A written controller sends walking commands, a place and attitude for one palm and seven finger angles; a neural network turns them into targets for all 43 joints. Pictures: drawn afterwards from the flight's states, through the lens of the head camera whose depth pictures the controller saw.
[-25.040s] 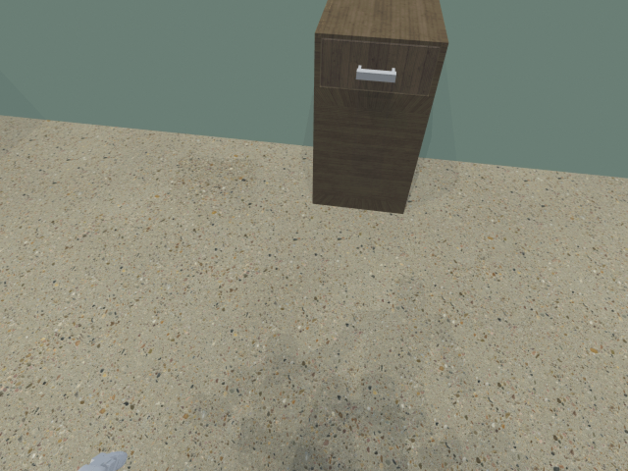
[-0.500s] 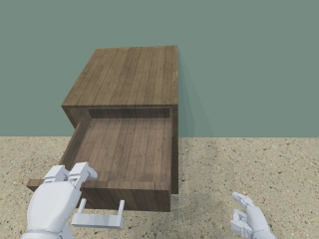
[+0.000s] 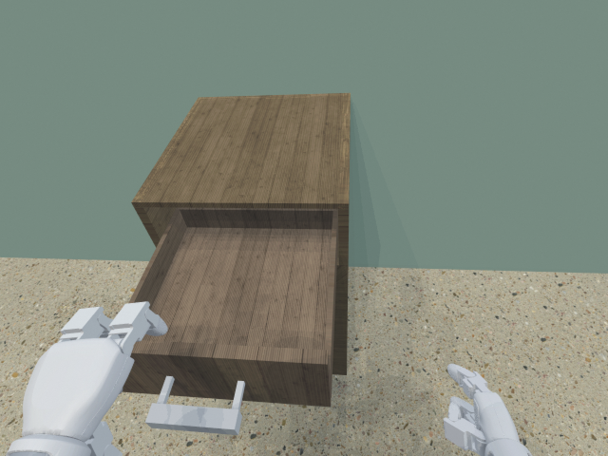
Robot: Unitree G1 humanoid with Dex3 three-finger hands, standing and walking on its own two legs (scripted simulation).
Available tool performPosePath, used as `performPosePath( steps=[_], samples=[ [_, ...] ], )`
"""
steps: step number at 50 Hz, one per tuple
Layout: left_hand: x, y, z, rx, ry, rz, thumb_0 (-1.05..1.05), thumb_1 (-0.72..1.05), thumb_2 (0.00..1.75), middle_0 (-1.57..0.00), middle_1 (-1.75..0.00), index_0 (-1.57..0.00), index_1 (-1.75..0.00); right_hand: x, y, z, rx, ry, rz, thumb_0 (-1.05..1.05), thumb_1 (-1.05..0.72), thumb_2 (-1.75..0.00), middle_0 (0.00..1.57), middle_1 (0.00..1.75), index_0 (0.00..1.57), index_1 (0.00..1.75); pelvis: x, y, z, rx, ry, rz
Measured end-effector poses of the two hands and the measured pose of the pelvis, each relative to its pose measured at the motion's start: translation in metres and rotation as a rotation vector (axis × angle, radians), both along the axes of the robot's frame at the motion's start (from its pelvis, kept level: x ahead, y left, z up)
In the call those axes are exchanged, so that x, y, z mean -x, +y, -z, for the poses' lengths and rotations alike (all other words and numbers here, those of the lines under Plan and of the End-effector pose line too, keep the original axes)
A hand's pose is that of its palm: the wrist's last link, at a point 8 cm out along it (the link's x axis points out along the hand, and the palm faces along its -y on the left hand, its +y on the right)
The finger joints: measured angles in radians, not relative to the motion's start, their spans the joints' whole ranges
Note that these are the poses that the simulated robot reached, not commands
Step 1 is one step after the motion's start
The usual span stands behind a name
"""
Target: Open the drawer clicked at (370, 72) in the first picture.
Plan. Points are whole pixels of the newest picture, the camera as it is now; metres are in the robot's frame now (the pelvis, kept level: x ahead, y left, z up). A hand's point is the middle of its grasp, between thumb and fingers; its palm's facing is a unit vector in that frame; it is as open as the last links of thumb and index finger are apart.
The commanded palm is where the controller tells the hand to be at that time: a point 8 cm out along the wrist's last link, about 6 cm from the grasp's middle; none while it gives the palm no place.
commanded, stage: draw the hand back to the body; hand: left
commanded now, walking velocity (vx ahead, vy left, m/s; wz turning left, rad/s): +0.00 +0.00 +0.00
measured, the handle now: (199, 402) +0.21 +0.20 -0.08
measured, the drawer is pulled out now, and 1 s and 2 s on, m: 0.30 0.30 0.30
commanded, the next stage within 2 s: step back with the hand held close in 1.14 s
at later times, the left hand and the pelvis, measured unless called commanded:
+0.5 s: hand (119, 324) +0.20 +0.22 +0.16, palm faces +0.34 -0.86 -0.38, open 12.5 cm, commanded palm +0.15 +0.26 +0.18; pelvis +0.02 +0.00 +0.02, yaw +0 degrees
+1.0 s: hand (106, 293) +0.22 +0.23 +0.18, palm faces +0.41 -0.82 -0.41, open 8.2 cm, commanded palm +0.17 +0.27 +0.20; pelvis +0.04 -0.01 +0.03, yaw +0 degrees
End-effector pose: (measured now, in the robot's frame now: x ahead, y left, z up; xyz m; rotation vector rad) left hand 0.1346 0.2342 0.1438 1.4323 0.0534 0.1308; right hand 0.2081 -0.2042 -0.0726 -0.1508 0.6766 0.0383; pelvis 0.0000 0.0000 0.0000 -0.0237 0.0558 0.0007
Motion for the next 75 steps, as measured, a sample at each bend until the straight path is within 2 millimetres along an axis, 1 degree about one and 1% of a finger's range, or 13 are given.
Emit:
performPosePath(
  steps=[4, 8, 11, 13, 15, 18, 27, 36, 42, 53, 63, 69, 75],
  samples=[
    [-0.002, 0.002, -0.006, -0.009, -0.012, 0.018, 0.0, -0.49, 0.3, -0.32, -1.2, -0.32, -1.2, 0.0, 0.0, -0.002, 0.007, -0.002, 0.003, 0.02, -0.91, -0.9, 0.2, 0.3, 0.2, 0.3, 0.0, 0.001, -0.001, 0.001, -0.006, -0.002],
    [-0.003, 0.01, -0.013, -0.027, -0.016, 0.006, 0.0, -0.49, 0.3, -0.32, -1.2, -0.32, -1.2, -0.001, 0.0, -0.002, 0.007, 0.006, 0.008, 0.02, -0.91, -0.9, 0.2, 0.3, 0.2, 0.3, -0.001, 0.001, -0.003, 0.0, -0.008, -0.002],
    [-0.003, 0.016, -0.013, 0.51, -0.107, -0.08, -0.01, -0.48, 0.31, -0.32, -1.2, -0.32, -1.19, 0.002, 0.002, -0.008, 0.004, -0.043, 0.045, 0.02, -0.91, -0.9, 0.2, 0.3, 0.2, 0.3, -0.001, 0.002, -0.007, -0.004, -0.053, -0.001],
    [-0.003, 0.015, -0.011, 0.761, -0.172, -0.117, -0.01, -0.46, 0.32, -0.31, -1.18, -0.32, -1.18, 0.006, 0.003, -0.014, 0.016, -0.075, 0.068, 0.02, -0.91, -0.9, 0.2, 0.3, 0.2, 0.3, -0.004, 0.002, -0.01, -0.009, -0.069, -0.002],
    [-0.006, 0.012, -0.012, 0.906, -0.226, -0.119, -0.01, -0.43, 0.33, -0.31, -1.16, -0.31, -1.16, 0.009, 0.003, -0.019, 0.034, -0.093, 0.079, 0.02, -0.91, -0.9, 0.2, 0.3, 0.2, 0.3, -0.008, 0.002, -0.012, -0.012, -0.079, -0.005],
    [-0.011, 0.01, -0.018, 1.003, -0.283, -0.093, -0.01, -0.36, 0.36, -0.31, -1.12, -0.3, -1.11, 0.012, 0.002, -0.023, 0.054, -0.098, 0.083, 0.02, -0.9, -0.9, 0.2, 0.3, 0.2, 0.3, -0.014, 0.001, -0.016, -0.014, -0.087, -0.008],
    [-0.03, 0.025, -0.035, 0.979, -0.313, -0.075, -0.01, -0.09, 0.48, -0.28, -0.94, -0.28, -0.94, 0.002, -0.005, -0.025, 0.068, -0.083, 0.096, 0.02, -0.9, -0.9, 0.21, 0.3, 0.2, 0.3, -0.026, 0.001, -0.022, -0.016, -0.084, 0.0],
    [-0.036, 0.031, -0.047, 0.94, -0.326, -0.094, 0.0, 0.21, 0.61, -0.26, -0.74, -0.26, -0.74, -0.017, -0.009, -0.027, 0.064, -0.084, 0.096, 0.02, -0.9, -0.9, 0.21, 0.3, 0.2, 0.3, -0.034, 0.0, -0.024, -0.023, -0.074, 0.002],
    [-0.04, 0.037, -0.054, 0.925, -0.372, -0.115, 0.0, 0.42, 0.7, -0.24, -0.61, -0.24, -0.6, -0.025, -0.009, -0.027, 0.058, -0.08, 0.084, 0.02, -0.9, -0.9, 0.21, 0.3, 0.2, 0.3, -0.036, -0.004, -0.025, -0.025, -0.076, -0.002],
    [-0.044, 0.031, -0.054, 0.939, -0.369, -0.119, 0.01, 0.77, 0.85, -0.22, -0.38, -0.22, -0.38, -0.024, -0.016, -0.025, 0.052, -0.058, 0.087, 0.02, -0.9, -0.9, 0.21, 0.3, 0.2, 0.3, -0.039, -0.01, -0.026, -0.028, -0.078, 0.0],
    [-0.041, 0.028, -0.055, 0.935, -0.368, -0.114, 0.01, 0.87, 0.89, -0.21, -0.31, -0.21, -0.31, -0.016, -0.025, -0.024, 0.057, -0.046, 0.108, 0.02, -0.9, -0.9, 0.21, 0.3, 0.2, 0.3, -0.036, -0.014, -0.027, -0.027, -0.085, 0.0],
    [-0.045, 0.034, -0.07, 0.853, -0.385, -0.045, 0.01, 0.88, 0.9, -0.21, -0.31, -0.21, -0.3, -0.008, -0.028, -0.021, 0.078, 0.012, 0.099, 0.02, -0.9, -0.9, 0.21, 0.3, 0.2, 0.3, -0.027, -0.013, -0.027, -0.009, -0.053, -0.008],
    [-0.045, 0.031, -0.059, 0.846, -0.263, -0.004, 0.01, 0.89, 0.9, -0.21, -0.3, -0.21, -0.3, 0.008, -0.033, -0.019, 0.094, 0.071, 0.154, 0.02, -0.9, -0.9, 0.21, 0.3, 0.2, 0.3, -0.016, -0.004, -0.026, -0.009, -0.022, 0.011]
  ],
)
